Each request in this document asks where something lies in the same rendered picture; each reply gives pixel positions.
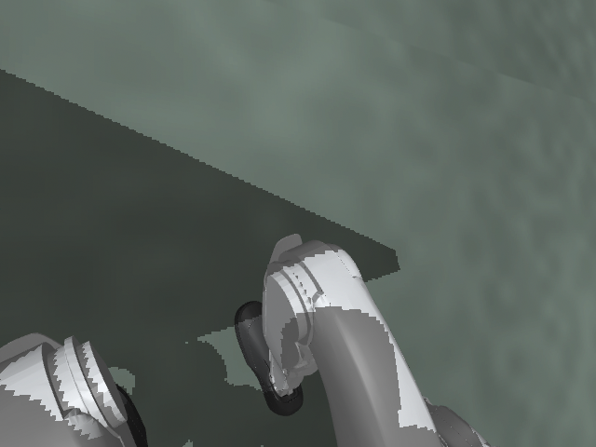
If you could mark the left robot foot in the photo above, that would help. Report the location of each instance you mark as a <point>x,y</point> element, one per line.
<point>134,422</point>

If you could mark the right robot foot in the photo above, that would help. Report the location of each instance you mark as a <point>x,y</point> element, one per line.
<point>249,331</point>

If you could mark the right robot hand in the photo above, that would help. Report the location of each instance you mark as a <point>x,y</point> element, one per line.
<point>453,430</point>

